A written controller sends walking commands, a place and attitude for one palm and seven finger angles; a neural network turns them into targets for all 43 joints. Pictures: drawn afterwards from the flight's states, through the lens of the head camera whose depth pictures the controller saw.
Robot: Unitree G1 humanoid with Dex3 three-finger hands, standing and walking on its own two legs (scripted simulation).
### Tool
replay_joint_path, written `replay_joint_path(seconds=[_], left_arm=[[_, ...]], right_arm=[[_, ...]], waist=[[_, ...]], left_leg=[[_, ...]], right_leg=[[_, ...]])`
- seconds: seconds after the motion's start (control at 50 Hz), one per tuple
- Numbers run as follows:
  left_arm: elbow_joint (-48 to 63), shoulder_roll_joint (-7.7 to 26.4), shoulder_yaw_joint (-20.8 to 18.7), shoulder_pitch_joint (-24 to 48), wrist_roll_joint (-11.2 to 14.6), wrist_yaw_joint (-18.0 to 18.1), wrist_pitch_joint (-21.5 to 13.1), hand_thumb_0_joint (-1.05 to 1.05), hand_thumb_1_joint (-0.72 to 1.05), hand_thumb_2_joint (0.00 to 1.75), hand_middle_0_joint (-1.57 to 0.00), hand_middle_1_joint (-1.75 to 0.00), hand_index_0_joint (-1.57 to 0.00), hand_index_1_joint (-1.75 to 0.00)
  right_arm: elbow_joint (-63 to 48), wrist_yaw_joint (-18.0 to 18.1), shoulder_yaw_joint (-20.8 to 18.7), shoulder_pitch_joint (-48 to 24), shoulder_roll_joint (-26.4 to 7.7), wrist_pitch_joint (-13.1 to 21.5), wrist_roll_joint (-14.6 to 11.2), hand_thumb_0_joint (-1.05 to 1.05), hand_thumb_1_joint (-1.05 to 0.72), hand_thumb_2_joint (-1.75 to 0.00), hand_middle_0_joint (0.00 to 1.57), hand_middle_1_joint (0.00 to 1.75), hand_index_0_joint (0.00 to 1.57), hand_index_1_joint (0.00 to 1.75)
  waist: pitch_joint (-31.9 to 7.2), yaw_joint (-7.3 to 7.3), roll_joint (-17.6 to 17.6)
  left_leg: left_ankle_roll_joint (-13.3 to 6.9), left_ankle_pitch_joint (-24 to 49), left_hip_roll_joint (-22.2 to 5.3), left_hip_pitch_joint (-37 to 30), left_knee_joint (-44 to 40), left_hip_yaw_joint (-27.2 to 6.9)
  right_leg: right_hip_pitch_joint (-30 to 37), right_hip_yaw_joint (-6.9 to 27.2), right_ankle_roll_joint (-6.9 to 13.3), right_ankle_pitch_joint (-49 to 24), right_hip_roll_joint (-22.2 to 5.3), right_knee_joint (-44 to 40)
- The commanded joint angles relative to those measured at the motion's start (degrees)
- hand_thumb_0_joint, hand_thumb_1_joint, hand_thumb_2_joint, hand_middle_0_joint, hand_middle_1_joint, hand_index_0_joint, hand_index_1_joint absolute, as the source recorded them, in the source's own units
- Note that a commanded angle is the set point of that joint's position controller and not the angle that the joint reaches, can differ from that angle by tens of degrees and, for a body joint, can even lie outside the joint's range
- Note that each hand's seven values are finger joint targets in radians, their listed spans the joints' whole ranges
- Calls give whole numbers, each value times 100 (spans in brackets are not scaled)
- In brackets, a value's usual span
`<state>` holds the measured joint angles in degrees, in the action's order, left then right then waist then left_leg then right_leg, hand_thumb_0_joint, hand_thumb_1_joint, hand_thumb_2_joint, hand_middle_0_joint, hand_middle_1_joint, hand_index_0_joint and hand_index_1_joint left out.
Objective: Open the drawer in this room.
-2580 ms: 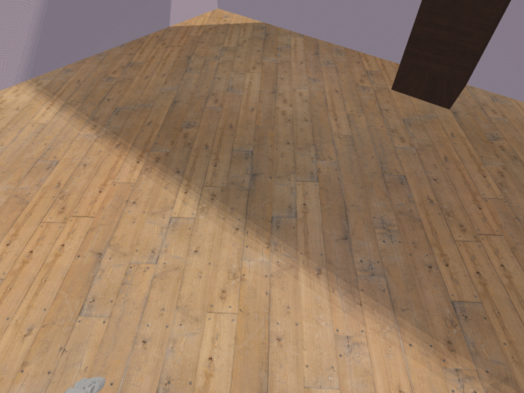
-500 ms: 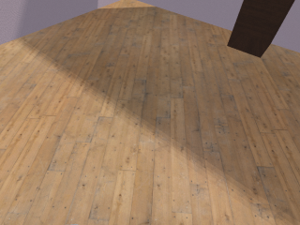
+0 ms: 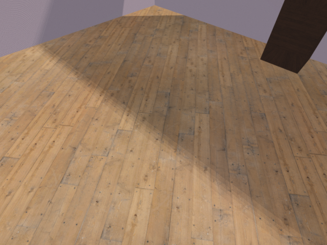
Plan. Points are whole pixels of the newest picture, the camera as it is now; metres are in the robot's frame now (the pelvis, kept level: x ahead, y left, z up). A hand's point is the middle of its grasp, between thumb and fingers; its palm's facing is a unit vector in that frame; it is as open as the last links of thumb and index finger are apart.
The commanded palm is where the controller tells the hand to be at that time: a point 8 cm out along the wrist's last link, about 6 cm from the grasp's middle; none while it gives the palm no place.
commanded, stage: turn or walk to find it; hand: left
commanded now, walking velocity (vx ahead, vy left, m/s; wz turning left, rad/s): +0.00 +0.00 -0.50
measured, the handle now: out of the picture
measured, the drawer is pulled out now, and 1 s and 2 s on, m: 0.00 0.00 0.00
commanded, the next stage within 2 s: none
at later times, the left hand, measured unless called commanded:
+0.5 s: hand out of the picture +0.07 +0.21 -0.17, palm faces +0.03 -0.97 -0.24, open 7.4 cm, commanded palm none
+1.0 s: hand out of the picture +0.00 +0.21 -0.19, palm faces +0.18 -0.96 -0.23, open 7.4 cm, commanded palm none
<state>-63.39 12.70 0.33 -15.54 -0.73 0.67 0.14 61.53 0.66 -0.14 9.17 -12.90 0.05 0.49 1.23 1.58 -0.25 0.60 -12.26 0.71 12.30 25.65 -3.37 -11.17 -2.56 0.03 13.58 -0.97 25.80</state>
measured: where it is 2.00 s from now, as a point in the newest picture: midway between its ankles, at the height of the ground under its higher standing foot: outside the picture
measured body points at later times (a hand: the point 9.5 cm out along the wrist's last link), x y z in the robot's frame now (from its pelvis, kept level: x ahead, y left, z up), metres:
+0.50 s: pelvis -0.01 +0.01 +0.00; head +0.01 +0.01 +0.44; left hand +0.07 +0.26 -0.15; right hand +0.00 -0.24 -0.16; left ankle +0.02 +0.13 -0.74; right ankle +0.00 -0.12 -0.74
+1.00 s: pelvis +0.00 +0.02 -0.01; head +0.02 +0.03 +0.44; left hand -0.01 +0.26 -0.17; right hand +0.09 -0.23 -0.16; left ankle -0.01 +0.12 -0.73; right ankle +0.00 -0.12 -0.74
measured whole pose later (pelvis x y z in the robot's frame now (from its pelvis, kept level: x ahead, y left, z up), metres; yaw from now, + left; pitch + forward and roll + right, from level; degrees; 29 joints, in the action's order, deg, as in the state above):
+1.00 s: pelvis +0.00 +0.02 -0.01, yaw +9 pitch +0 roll -1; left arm -57.6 11.6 -2.0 -14.2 -1.6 1.5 1.4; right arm 56.9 0.3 -2.5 11.7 -12.6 -2.9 1.0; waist 2.6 0.7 0.0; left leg 0.7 -22.0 0.2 21.3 42.3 0.5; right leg -14.6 -9.8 -1.2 18.6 -5.1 33.5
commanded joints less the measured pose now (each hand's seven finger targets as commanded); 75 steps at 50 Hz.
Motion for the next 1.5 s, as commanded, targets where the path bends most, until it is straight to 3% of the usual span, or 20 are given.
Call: replay_joint_path(seconds=[0.0,0.12,0.24,0.36,0.52,0.58,0.64,0.8,0.88,0.92,1.0,1.04,1.06,1.12,1.18,1.32,1.4,1.44,1.46,1.48], left_arm=[[326,929,-209,135,-15,55,-135,0,90,90,-20,-30,-20,-30],[537,850,-317,58,-24,31,73,0,90,90,-20,-30,-20,-30],[470,1187,-300,284,-10,25,-132,0,90,90,-20,-30,-20,-30],[491,706,-252,183,14,109,32,0,90,90,-20,-30,-20,-30],[1010,947,-437,476,-31,144,92,0,90,90,-20,-30,-20,-30],[933,596,-300,545,-16,135,81,0,90,90,-20,-30,-20,-30],[698,744,-305,338,-24,100,-8,0,90,90,-20,-30,-20,-30],[577,608,-344,-93,-30,140,39,0,90,90,-20,-30,-20,-30],[863,966,-476,49,-65,157,37,0,90,90,-20,-30,-20,-30],[967,944,-492,157,-106,169,38,0,90,90,-20,-30,-20,-30],[984,941,-513,127,-66,126,66,0,90,90,-20,-30,-20,-30],[1288,482,-425,213,-18,108,137,0,90,90,-20,-30,-20,-30],[1275,579,-427,505,-55,160,205,0,90,90,-20,-30,-20,-30],[1152,498,-454,400,-56,72,144,0,90,90,-20,-30,-20,-30],[1140,428,-444,358,-42,40,147,0,90,90,-20,-30,-20,-30],[1386,344,-443,627,-6,57,165,0,90,90,-20,-30,-20,-30],[1362,390,-453,219,27,90,104,0,90,90,-20,-30,-20,-30],[1310,668,-518,-183,-8,130,20,0,90,90,-20,-30,-20,-30],[1365,1193,-619,-200,-99,175,-44,0,90,90,-20,-30,-20,-30],[1502,1373,-600,-42,-68,152,-1,0,90,90,-20,-30,-20,-30]], right_arm=[[-140,69,-180,103,-901,110,-8,0,-90,-90,20,30,20,30],[-278,128,-201,253,-674,-16,16,0,-90,-90,20,30,20,30],[-164,56,-192,54,-1172,181,6,0,-90,-90,20,30,20,30],[-127,16,-120,379,-620,9,25,0,-90,-90,20,30,20,30],[-500,-21,-290,799,-546,-142,60,0,-90,-90,20,30,20,30],[-387,-5,-193,938,-455,-45,82,0,-90,-90,20,30,20,30],[-399,64,-275,404,-1027,122,20,0,-90,-90,20,30,20,30],[-547,24,-260,402,-644,-45,15,0,-90,-90,20,30,20,30],[-776,7,-331,431,-489,-162,51,0,-90,-90,20,30,20,30],[-852,-16,-372,286,-430,-201,58,0,-90,-90,20,30,20,30],[-829,-74,-343,482,-452,-108,37,0,-90,-90,20,30,20,30],[-843,-39,-504,865,-1245,-45,96,0,-90,-90,20,30,20,30],[-725,42,-530,999,-1278,-40,83,0,-90,-90,20,30,20,30],[-869,85,-450,468,-993,-12,75,0,-90,-90,20,30,20,30],[-872,87,-443,480,-922,4,61,0,-90,-90,20,30,20,30],[-912,43,-545,580,-1008,-88,100,0,-90,-90,20,30,20,30],[-1018,-6,-597,407,-1022,-134,98,0,-90,-90,20,30,20,30],[-1105,-53,-585,327,-786,-143,29,0,-90,-90,20,30,20,30],[-1218,-83,-514,453,-392,-141,-6,0,-90,-90,20,30,20,30],[-1313,-70,-568,276,-526,-169,78,0,-90,-90,20,30,20,30]], waist=[[-52,-156,164],[26,-157,302],[-59,-42,-135],[119,-28,-121],[-255,-192,549],[-194,-269,-153],[-128,-1,-673],[-106,-37,-97],[-198,-100,1176],[-6,-111,1124],[-244,-255,467],[-265,-411,-1833],[-312,-531,-1484],[-347,-246,-526],[-463,-255,-595],[-341,-372,-801],[-456,-189,-793],[-523,21,-135],[-440,4,1434],[-212,62,1568]], left_leg=[[-178,584,-575,-255,-363,-287],[-53,243,-588,46,121,153],[-228,383,-667,184,-580,-427],[-185,398,-587,762,-395,-530],[-122,209,-308,902,870,-191],[-236,442,-581,540,-38,-835],[-571,409,-989,680,-874,-1542],[-329,578,-510,1101,-143,-939],[-57,-355,-73,1130,1557,131],[7,-1245,-222,1089,2300,413],[-22,106,-372,113,419,546],[-1010,2278,-2091,-505,-870,-2164],[-1083,1884,-2069,-330,-979,-2319],[-1108,1506,-1644,-361,-759,-1576],[-1064,1845,-1322,-507,-680,-1229],[-1130,1418,-1286,-266,-723,-1671],[-931,1442,-1044,214,-405,-1730],[-454,368,-553,1205,238,-1308],[-6,-1027,230,2293,1525,-330],[70,-1900,292,2205,2657,-61]], right_leg=[[-202,850,145,-180,-601,-784],[-424,1241,243,-621,-680,-482],[64,842,160,-15,-492,-627],[159,514,39,121,-609,-325],[-170,663,458,250,-1419,-315],[-513,223,129,590,-637,260],[107,90,-45,262,-234,347],[373,267,4,-66,-736,-75],[18,880,677,-409,-1936,-622],[-340,689,936,-1141,-2176,-564],[-394,-285,360,-1800,-1731,779],[-1877,-629,-374,2088,-399,2895],[-1910,61,-290,2164,-385,3623],[-2074,306,-313,1254,-477,3981],[-1853,213,-386,1071,-358,3489],[-1336,187,-383,1250,-152,2275],[-324,98,-313,693,40,805],[906,421,-201,-67,-437,-600],[1330,2037,307,187,-1918,-1127],[415,2278,772,-151,-2610,-1216]])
